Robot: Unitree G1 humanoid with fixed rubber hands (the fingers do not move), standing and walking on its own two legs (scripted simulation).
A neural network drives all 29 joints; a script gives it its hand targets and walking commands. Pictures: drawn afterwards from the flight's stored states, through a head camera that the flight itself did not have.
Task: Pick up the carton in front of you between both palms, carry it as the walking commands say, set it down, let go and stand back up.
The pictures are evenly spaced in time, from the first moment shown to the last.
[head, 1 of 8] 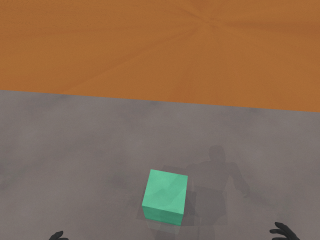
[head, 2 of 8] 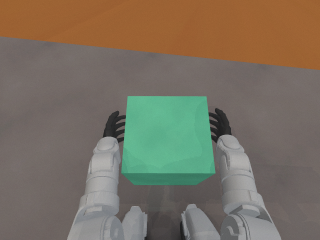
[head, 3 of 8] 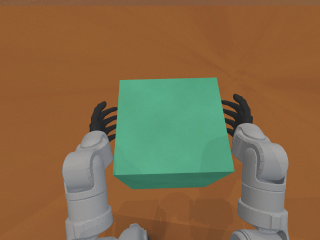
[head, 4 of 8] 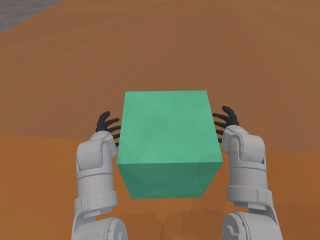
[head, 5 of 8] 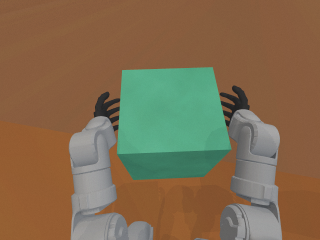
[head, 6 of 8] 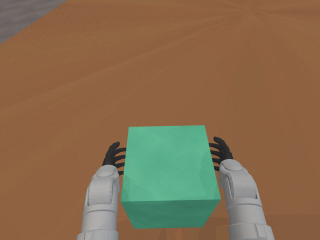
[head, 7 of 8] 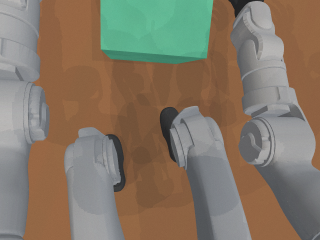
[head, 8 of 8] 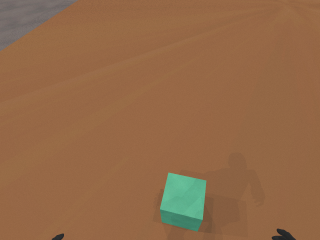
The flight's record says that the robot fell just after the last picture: no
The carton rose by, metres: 0.97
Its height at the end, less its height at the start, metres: +0.25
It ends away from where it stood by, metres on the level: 5.53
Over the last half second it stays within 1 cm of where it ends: yes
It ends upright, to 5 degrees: yes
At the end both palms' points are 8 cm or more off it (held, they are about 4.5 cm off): yes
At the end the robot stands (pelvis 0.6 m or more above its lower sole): yes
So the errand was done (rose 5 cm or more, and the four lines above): yes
